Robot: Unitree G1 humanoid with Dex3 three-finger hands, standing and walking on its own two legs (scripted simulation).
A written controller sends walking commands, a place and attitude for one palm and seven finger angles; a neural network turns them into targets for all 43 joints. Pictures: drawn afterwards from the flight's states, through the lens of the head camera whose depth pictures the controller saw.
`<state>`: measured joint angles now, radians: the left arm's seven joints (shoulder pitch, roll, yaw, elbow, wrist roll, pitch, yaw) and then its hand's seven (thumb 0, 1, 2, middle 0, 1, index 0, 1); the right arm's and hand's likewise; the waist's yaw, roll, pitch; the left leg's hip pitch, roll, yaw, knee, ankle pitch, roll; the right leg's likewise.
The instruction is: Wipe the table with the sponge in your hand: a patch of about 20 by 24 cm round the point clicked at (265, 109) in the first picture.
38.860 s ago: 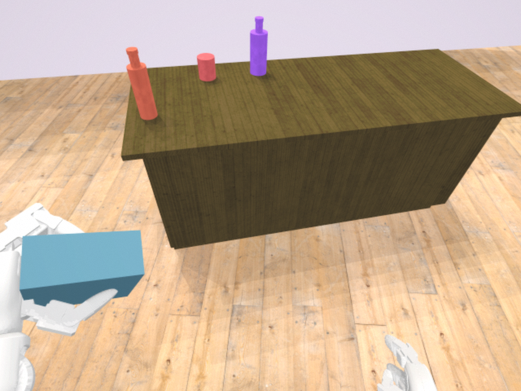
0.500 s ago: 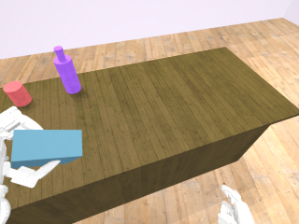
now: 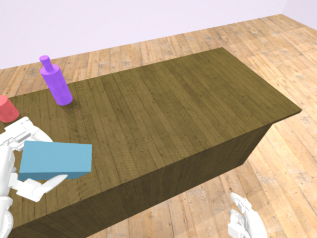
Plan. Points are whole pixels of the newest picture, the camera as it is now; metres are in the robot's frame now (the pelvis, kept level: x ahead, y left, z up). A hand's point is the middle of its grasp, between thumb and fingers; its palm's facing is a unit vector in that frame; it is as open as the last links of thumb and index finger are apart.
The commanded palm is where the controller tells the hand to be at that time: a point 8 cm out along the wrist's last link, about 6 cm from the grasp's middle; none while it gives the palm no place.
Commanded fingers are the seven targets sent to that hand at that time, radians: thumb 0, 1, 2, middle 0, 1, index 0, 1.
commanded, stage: come to a stop and stand still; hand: left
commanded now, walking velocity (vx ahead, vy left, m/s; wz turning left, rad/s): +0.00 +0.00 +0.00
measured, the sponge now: (64, 162) +0.23 +0.21 +0.13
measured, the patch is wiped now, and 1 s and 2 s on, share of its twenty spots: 0.90 0.90 0.90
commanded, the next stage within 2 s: look again from close up in 0.70 s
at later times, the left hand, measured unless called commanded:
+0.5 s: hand (36, 159) +0.23 +0.25 +0.15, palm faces +0.36 -0.86 -0.37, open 9.4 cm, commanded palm +0.16 +0.28 +0.18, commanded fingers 0.00 0.10 1.30 -1.20 -1.60 -1.20 -1.60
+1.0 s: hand (31, 162) +0.21 +0.25 +0.16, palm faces +0.38 -0.84 -0.38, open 9.4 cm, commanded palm +0.16 +0.28 +0.18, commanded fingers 0.00 0.10 1.30 -1.20 -1.60 -1.20 -1.60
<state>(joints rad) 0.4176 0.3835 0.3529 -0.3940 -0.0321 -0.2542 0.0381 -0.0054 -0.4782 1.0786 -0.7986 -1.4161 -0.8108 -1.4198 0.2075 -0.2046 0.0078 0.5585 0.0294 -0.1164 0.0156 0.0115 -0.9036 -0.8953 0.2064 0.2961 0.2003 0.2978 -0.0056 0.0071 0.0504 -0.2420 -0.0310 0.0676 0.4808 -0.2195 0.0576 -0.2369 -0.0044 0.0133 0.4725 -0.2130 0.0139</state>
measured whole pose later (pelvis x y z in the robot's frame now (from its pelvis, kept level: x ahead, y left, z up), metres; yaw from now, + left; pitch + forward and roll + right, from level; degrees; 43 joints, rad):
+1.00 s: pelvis +0.00 +0.00 +0.01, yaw +1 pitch -1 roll -1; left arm 0.40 0.36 0.33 -0.41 -0.02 -0.23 0.08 -0.01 -0.48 1.08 -0.80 -1.41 -0.82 -1.42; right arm 0.22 -0.20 0.04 0.58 0.00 -0.13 -0.03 0.01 -0.90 -0.90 0.21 0.30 0.20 0.30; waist 0.03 -0.02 0.03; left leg -0.22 -0.02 0.04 0.43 -0.19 0.05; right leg -0.18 0.00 -0.02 0.37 -0.17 0.01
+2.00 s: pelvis +0.01 +0.00 +0.01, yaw +3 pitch +0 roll -2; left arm 0.40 0.37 0.35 -0.44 -0.04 -0.24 0.10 -0.01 -0.48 1.08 -0.80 -1.41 -0.82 -1.42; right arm 0.19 -0.19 0.03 0.58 0.00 -0.15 -0.03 0.01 -0.90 -0.90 0.21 0.30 0.20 0.30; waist 0.04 -0.03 0.04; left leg -0.23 -0.03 0.02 0.44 -0.21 0.06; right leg -0.17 0.00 -0.03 0.36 -0.18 0.02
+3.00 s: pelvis -0.01 -0.05 -0.01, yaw +4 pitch -3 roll +0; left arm 0.25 0.47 0.32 -0.28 0.17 0.00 0.09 0.00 -0.49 1.08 -0.81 -1.41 -0.82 -1.42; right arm 0.15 -0.23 0.05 0.65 -0.02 -0.11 -0.07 0.01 -0.90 -0.90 0.21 0.30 0.20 0.30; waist 0.07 0.03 0.02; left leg -0.29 0.00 -0.02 0.58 -0.24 0.00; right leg -0.26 0.03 -0.06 0.59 -0.27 -0.05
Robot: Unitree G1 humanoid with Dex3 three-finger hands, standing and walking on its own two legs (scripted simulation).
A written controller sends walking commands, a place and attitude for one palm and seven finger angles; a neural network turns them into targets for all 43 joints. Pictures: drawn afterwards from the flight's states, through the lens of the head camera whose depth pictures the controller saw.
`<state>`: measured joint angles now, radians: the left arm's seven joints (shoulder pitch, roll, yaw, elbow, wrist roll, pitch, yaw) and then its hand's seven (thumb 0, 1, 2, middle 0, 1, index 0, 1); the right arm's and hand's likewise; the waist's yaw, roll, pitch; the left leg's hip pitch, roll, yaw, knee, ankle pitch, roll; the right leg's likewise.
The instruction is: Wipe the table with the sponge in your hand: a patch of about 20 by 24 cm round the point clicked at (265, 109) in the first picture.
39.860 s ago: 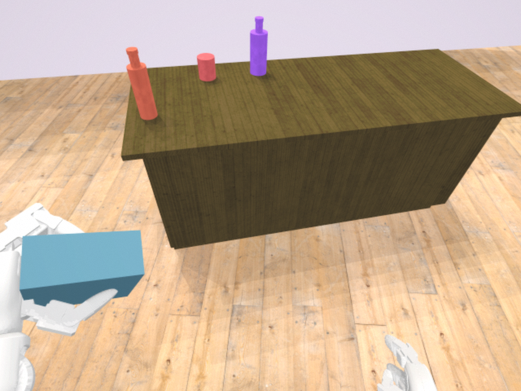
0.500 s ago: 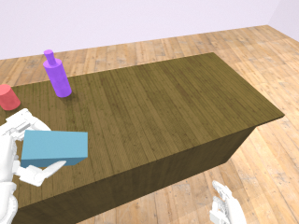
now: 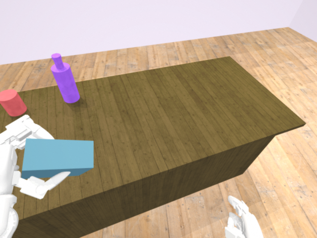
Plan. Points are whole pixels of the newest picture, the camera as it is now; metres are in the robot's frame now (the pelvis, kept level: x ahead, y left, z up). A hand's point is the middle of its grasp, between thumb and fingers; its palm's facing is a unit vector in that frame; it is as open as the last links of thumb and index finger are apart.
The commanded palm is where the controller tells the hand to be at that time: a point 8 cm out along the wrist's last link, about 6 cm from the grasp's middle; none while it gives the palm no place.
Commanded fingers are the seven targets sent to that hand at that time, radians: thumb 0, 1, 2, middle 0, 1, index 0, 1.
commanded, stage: look again from close up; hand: left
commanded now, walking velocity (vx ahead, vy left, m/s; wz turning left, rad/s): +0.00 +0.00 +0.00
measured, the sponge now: (66, 160) +0.23 +0.21 +0.13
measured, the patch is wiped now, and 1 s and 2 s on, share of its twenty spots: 0.90 0.90 0.90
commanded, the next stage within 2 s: come to a stop and stand still in 0.02 s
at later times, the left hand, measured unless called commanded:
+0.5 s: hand (40, 159) +0.22 +0.25 +0.15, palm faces +0.33 -0.85 -0.41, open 9.4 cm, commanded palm +0.16 +0.28 +0.17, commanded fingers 0.00 0.10 1.30 -1.20 -1.60 -1.20 -1.60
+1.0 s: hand (32, 153) +0.22 +0.26 +0.16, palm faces +0.41 -0.84 -0.35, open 9.4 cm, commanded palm +0.16 +0.29 +0.17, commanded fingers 0.00 0.10 1.30 -1.20 -1.60 -1.20 -1.60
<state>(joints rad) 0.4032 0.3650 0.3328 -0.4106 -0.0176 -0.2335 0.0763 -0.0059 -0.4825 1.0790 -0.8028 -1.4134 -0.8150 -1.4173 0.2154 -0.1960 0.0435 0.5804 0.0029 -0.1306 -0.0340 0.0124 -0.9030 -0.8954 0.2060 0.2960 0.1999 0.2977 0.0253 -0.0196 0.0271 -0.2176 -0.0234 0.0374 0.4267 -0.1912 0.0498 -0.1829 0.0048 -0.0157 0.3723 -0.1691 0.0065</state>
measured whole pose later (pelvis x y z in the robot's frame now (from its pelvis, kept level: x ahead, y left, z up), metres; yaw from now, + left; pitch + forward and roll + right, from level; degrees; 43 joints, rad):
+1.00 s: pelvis +0.01 +0.01 +0.00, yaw +1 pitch +0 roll -2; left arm 0.40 0.37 0.35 -0.44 -0.04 -0.24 0.10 -0.01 -0.48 1.08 -0.80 -1.41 -0.82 -1.42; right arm 0.19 -0.19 0.03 0.58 0.00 -0.15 -0.03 0.01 -0.90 -0.90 0.21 0.30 0.20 0.30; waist 0.04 -0.03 0.04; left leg -0.23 -0.03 0.02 0.44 -0.21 0.06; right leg -0.17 0.00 -0.03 0.36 -0.18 0.02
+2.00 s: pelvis -0.02 -0.04 -0.01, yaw +3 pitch -3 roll +0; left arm 0.25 0.47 0.32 -0.28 0.17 0.00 0.09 0.00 -0.49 1.08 -0.81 -1.41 -0.82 -1.42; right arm 0.15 -0.23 0.05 0.65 -0.02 -0.11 -0.07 0.01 -0.90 -0.90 0.21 0.30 0.20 0.30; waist 0.07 0.03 0.02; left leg -0.29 0.00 -0.02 0.58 -0.24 0.00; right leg -0.26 0.03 -0.06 0.59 -0.27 -0.05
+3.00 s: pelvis +0.00 -0.02 +0.00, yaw +1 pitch -4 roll +0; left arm 0.23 0.50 0.05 -0.22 0.73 0.28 0.05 0.00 -0.48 1.08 -0.80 -1.42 -0.82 -1.42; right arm 0.06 -0.24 0.05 0.64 0.03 0.00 -0.11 0.01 -0.90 -0.90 0.21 0.30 0.20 0.30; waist 0.11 0.09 0.01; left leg -0.19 -0.02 0.01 0.47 -0.21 0.03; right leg -0.16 0.02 -0.02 0.46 -0.22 -0.02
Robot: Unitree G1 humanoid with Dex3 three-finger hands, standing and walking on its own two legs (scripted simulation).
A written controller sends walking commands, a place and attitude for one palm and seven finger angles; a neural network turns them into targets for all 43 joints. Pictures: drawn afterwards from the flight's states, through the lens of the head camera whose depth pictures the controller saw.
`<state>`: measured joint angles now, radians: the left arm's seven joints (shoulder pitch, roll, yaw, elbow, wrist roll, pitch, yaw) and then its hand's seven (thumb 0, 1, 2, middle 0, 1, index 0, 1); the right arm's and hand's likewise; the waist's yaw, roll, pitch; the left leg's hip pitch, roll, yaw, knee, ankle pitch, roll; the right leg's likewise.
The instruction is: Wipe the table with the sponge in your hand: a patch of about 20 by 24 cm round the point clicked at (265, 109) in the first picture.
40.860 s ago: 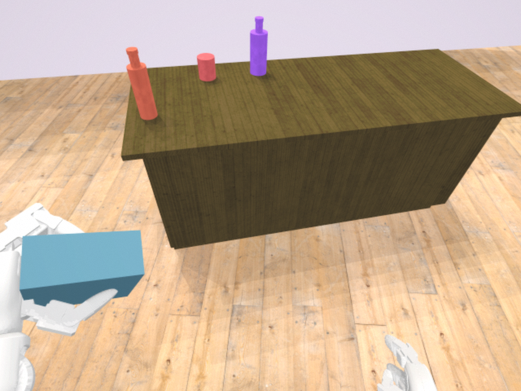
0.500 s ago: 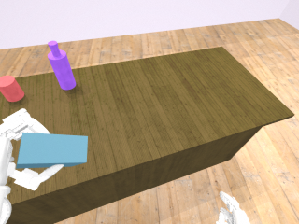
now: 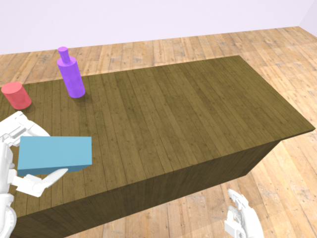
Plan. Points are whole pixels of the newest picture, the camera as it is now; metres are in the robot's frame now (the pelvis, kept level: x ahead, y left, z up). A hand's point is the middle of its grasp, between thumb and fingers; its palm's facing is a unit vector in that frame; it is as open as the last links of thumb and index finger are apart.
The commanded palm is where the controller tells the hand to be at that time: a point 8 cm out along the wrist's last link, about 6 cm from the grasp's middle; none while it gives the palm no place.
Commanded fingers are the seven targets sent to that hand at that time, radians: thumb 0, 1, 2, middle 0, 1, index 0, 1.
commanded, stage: come to a stop and stand still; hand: left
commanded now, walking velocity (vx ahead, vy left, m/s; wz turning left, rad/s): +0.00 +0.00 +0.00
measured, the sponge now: (64, 156) +0.23 +0.22 +0.13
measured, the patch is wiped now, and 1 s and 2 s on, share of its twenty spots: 0.90 0.90 0.90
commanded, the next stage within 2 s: look again from close up in 0.04 s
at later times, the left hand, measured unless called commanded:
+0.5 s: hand (41, 159) +0.21 +0.24 +0.15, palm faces +0.37 -0.85 -0.37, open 9.4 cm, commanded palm +0.15 +0.27 +0.17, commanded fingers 0.00 0.10 1.30 -1.20 -1.60 -1.20 -1.60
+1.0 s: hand (42, 168) +0.20 +0.24 +0.14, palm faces +0.44 -0.64 -0.63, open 9.4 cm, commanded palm +0.16 +0.26 +0.17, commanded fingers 0.00 0.10 1.30 -1.20 -1.60 -1.20 -1.60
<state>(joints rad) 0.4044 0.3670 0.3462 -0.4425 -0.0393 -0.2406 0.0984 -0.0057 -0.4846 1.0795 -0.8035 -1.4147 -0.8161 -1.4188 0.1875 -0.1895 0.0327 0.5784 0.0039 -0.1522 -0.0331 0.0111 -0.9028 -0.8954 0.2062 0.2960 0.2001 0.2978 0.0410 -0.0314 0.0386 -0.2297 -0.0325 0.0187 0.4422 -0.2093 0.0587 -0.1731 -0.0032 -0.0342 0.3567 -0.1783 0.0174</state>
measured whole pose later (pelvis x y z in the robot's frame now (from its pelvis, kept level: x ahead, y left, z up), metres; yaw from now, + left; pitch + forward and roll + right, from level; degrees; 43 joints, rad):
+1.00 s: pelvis -0.03 -0.05 -0.01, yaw +2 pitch -3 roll +0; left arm 0.25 0.47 0.32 -0.28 0.17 0.00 0.09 0.00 -0.49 1.08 -0.81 -1.41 -0.82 -1.42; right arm 0.15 -0.23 0.05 0.65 -0.02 -0.11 -0.07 0.01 -0.90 -0.90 0.21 0.30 0.20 0.30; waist 0.07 0.03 0.02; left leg -0.29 0.00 -0.02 0.58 -0.24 0.00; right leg -0.26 0.03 -0.06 0.59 -0.27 -0.05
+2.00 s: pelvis -0.01 -0.03 +0.00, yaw +0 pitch -4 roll +0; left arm 0.23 0.50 0.05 -0.22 0.73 0.28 0.05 0.00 -0.48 1.08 -0.80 -1.42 -0.82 -1.42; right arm 0.06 -0.24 0.05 0.64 0.03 0.00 -0.11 0.01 -0.90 -0.90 0.21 0.30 0.20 0.30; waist 0.11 0.09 0.01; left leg -0.19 -0.02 0.01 0.47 -0.21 0.03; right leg -0.16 0.02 -0.02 0.46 -0.22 -0.02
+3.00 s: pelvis -0.02 -0.05 +0.00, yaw +0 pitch -6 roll +0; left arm 0.16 0.48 -0.02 -0.05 0.90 0.28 0.03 0.00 -0.48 1.07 -0.80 -1.41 -0.82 -1.42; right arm 0.05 -0.27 0.02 0.70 0.03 0.01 -0.06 0.01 -0.91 -0.90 0.20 0.30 0.20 0.30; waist 0.11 0.12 0.02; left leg -0.12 0.00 0.01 0.40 -0.17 0.00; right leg -0.11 0.04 -0.03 0.40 -0.19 -0.05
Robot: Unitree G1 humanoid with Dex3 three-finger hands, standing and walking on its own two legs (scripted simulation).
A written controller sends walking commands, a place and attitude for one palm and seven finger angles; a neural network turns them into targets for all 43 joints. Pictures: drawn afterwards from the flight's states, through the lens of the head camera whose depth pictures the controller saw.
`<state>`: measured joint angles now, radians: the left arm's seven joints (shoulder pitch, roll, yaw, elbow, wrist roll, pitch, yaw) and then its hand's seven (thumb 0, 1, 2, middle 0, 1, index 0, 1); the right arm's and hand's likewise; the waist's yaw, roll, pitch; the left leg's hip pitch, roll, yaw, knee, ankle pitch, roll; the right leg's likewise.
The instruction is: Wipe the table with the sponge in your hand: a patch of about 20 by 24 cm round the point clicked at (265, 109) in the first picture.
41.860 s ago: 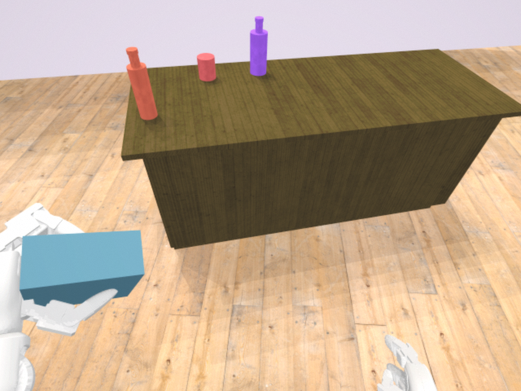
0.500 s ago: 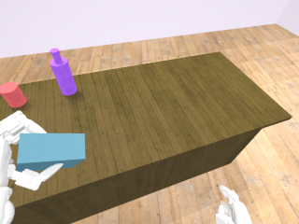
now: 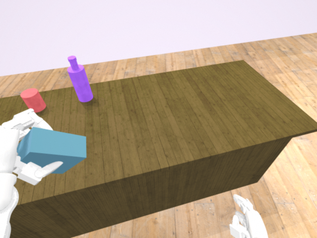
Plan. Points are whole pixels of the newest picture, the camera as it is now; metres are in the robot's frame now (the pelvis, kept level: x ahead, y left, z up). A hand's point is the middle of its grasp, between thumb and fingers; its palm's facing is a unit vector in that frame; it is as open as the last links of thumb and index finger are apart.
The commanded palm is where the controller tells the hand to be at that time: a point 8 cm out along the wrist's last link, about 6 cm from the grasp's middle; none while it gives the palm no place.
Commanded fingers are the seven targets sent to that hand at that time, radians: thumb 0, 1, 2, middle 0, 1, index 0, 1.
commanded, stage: turn the palm down, sponge in hand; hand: left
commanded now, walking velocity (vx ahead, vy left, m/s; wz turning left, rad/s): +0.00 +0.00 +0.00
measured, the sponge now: (57, 154) +0.24 +0.26 +0.12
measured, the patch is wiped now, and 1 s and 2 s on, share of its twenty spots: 0.90 0.90 0.90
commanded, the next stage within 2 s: move the sponge above the wiping area in 1.74 s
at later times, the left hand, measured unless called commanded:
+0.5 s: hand (52, 154) +0.24 +0.27 +0.12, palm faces +0.23 -0.44 -0.87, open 9.4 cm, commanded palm +0.21 +0.29 +0.17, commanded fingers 0.00 0.10 1.30 -1.20 -1.60 -1.20 -1.60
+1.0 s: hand (41, 156) +0.24 +0.31 +0.11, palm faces +0.11 -0.24 -0.96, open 9.4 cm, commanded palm +0.21 +0.30 +0.17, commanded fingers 0.00 0.10 1.30 -1.20 -1.60 -1.20 -1.60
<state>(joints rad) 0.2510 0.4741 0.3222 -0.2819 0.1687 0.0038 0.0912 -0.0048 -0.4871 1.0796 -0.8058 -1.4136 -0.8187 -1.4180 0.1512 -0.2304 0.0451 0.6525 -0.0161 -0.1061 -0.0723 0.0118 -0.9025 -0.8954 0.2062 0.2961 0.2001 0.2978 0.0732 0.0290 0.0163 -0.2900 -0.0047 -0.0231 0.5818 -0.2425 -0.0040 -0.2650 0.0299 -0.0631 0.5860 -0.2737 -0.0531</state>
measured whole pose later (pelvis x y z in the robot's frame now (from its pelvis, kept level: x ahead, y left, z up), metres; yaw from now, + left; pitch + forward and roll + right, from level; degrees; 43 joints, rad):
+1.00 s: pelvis +0.02 +0.02 +0.01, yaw -1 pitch -4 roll +0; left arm 0.23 0.50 0.05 -0.22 0.73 0.28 0.05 0.00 -0.48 1.08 -0.80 -1.42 -0.82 -1.42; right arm 0.06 -0.24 0.05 0.64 0.03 0.00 -0.11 0.01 -0.90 -0.90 0.21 0.30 0.20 0.30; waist 0.11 0.09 0.01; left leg -0.19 -0.02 0.01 0.47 -0.21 0.03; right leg -0.16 0.02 -0.02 0.46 -0.22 -0.02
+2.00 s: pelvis +0.01 +0.00 +0.01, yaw -2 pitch -6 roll +0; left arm 0.16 0.48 -0.02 -0.05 0.90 0.28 0.03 0.00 -0.48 1.07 -0.80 -1.41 -0.82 -1.42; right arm 0.05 -0.27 0.02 0.70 0.03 0.01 -0.06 0.01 -0.91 -0.90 0.20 0.30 0.20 0.30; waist 0.11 0.12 0.02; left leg -0.12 0.00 0.01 0.40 -0.17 0.00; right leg -0.11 0.04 -0.03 0.40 -0.19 -0.05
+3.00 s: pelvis +0.02 +0.02 +0.01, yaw -1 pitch +0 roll -1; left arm -0.08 0.51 0.05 0.38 0.97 0.12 0.10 0.00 -0.48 1.07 -0.80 -1.42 -0.82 -1.42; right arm 0.12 -0.26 -0.01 0.73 0.05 0.01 -0.07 0.01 -0.90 -0.90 0.20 0.30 0.20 0.30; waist 0.08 0.08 -0.02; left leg -0.28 -0.02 -0.01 0.50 -0.23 0.02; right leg -0.24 0.02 -0.04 0.48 -0.24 -0.03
